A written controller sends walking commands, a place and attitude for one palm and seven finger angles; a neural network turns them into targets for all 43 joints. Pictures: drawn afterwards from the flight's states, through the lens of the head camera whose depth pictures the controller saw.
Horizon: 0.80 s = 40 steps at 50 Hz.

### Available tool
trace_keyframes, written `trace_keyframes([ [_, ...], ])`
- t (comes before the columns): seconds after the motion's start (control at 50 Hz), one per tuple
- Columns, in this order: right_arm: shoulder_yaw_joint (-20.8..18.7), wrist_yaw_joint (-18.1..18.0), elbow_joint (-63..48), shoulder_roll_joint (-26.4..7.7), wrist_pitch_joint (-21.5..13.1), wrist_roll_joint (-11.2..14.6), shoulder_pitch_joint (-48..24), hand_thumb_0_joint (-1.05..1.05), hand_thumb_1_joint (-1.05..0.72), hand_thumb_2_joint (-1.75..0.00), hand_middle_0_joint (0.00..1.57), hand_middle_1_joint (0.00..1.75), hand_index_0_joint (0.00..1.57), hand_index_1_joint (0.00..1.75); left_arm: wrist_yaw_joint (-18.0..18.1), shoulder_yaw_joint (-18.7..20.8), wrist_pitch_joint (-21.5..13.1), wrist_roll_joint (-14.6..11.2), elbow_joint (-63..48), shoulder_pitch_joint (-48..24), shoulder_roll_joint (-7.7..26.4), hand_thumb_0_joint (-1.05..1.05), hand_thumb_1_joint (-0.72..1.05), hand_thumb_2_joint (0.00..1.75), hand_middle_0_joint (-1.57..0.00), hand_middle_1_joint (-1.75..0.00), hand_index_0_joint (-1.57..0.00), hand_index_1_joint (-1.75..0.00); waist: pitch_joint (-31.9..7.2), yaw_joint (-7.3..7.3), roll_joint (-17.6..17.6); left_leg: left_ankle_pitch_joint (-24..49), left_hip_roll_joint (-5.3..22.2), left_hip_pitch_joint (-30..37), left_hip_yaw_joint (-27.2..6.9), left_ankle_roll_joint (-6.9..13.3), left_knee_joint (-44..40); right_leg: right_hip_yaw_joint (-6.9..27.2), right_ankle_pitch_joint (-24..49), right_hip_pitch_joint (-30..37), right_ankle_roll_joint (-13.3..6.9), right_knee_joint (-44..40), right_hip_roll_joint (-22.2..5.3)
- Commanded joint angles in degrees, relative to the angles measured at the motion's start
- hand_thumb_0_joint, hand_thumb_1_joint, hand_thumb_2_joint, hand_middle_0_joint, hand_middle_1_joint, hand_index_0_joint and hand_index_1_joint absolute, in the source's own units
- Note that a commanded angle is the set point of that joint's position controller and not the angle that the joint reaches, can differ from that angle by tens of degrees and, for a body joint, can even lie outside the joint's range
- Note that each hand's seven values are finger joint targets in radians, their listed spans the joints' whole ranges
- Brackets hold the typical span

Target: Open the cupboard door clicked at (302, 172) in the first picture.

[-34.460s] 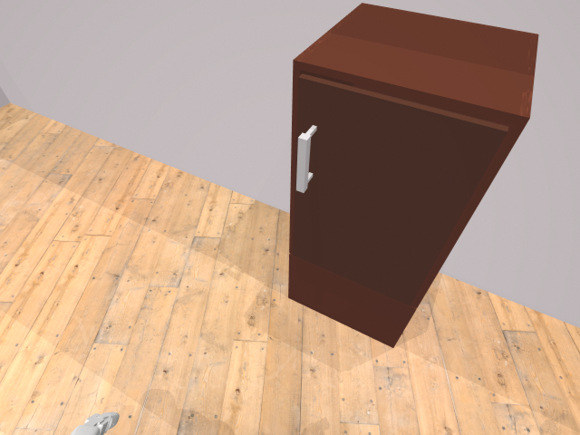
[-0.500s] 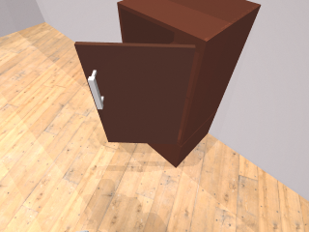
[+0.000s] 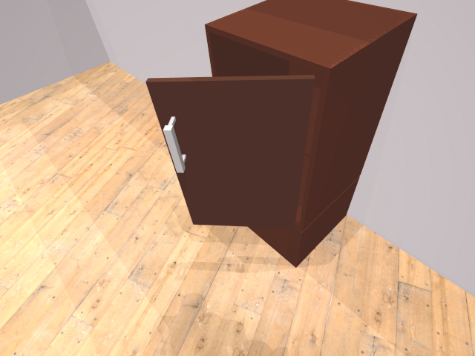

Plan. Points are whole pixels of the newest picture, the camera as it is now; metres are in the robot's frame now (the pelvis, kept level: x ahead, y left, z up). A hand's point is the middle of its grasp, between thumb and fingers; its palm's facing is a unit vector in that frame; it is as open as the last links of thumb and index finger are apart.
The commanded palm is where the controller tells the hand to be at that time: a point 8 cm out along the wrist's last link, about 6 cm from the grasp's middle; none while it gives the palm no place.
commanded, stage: come to a stop and stand still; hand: left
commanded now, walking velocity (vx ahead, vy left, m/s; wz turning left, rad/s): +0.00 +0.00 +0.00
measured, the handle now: (176, 145) +0.61 +0.22 -0.01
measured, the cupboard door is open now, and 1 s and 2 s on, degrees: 42 42 42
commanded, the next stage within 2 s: look again from close up in 0.84 s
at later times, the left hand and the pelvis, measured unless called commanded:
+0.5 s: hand out of the picture +0.06 +0.15 -0.16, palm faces +0.03 -0.97 -0.24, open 7.3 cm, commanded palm none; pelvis +0.03 -0.03 +0.01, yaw +1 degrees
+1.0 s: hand out of the picture +0.05 +0.14 -0.16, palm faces +0.05 -0.97 -0.22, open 7.3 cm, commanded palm none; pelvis +0.05 -0.04 +0.01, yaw +1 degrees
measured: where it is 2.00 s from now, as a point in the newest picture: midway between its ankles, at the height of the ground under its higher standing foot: outside the picture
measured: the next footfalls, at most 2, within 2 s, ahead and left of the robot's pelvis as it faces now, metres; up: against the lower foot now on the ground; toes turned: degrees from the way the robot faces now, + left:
none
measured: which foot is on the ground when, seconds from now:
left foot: down 0.00-1.00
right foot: down 0.00-1.00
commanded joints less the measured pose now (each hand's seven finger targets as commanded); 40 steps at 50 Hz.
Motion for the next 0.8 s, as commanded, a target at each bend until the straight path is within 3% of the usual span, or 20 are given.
trace_keyframes([
  [0.0,-0.06,0.16,-1.44,-4.58,-1.52,0.13,4.13,0.0,-0.9,-0.9,0.2,0.3,0.2,0.3,-0.09,0.41,-2.33,-0.04,-3.85,-1.59,6.1,0.0,0.9,0.9,-0.2,-0.3,-0.2,-0.3,3.71,-2.22,-7.38,-7.2,6.37,-3.19,-9.4,0.54,-10.74,8.63,-10.56,-1.33,-2.3,-10.42,-2.88],
  [0.14,1.02,0.03,2.17,-3.45,-2.19,0.26,5.21,0.0,-0.9,-0.9,0.2,0.3,0.2,0.3,-0.1,0.1,-3.03,-0.39,-2.02,-1.26,5.98,0.0,0.9,0.9,-0.2,-0.3,-0.2,-0.3,2.39,-2.11,-5.94,-1.13,6.21,-0.84,-8.21,-0.1,-10.81,8.41,-5.97,1.75,-2.35,-11.88,-3.41],
  [0.3,1.74,-0.46,6.39,-2.1,-3.01,0.3,6.67,0.0,-0.9,-0.9,0.2,0.3,0.2,0.3,0.11,0.18,-3.6,-0.77,0.8,-0.77,5.25,0.0,0.9,0.9,-0.2,-0.3,-0.2,-0.3,-0.48,-1.16,-2.51,6.67,7.21,-0.05,-7.41,-0.78,-11.23,6.49,7.07,9.07,-2.78,-9.49,-3.62],
  [0.34,1.7,-0.56,7.23,-1.77,-2.99,0.4,6.81,0.0,-0.9,-0.9,0.2,0.3,0.2,0.3,0.21,0.14,-3.65,-0.73,1.26,-1.24,5.26,0.0,0.9,0.9,-0.2,-0.3,-0.2,-0.3,0.05,-1.11,-3.3,7.97,7.31,-0.21,-7.29,-0.97,-10.87,5.96,10.11,10.09,-2.78,-9.26,-3.84],
  [0.42,1.78,-0.72,8.67,-1.02,-2.61,0.29,7.46,0.0,-0.9,-0.9,0.2,0.3,0.2,0.3,0.31,0.09,-3.51,-0.72,1.93,-1.67,4.94,0.0,0.9,0.9,-0.2,-0.3,-0.2,-0.3,1.97,-1.14,-4.35,6.69,7.34,-0.09,-7.06,-1.3,-11.24,6.02,8.99,9.44,-2.94,-10.3,-3.67],
  [0.62,1.52,-0.93,10.14,-0.42,-2.45,0.32,7.9,0.0,-0.9,-0.9,0.2,0.3,0.2,0.3,0.56,0.22,-3.75,-0.71,2.42,-2.05,5.0,0.0,0.9,0.9,-0.2,-0.3,-0.2,-0.3,0.81,-1.47,-5.53,7.78,7.4,2.22,-6.29,-1.78,-10.77,6.34,12.76,10.63,-3.16,-11.12,-3.85],
  [0.78,1.43,-1.08,10.28,-0.68,-2.26,0.3,7.25,0.0,-0.9,-0.9,0.2,0.3,0.2,0.3,0.54,0.32,-3.72,-0.72,2.69,-1.83,5.2,0.0,0.9,0.9,-0.2,-0.3,-0.2,-0.3,2.09,-1.5,-4.05,7.22,7.44,2.76,-5.96,-2.0,-10.91,6.76,11.84,9.87,-3.13,-12.22,-3.72],
])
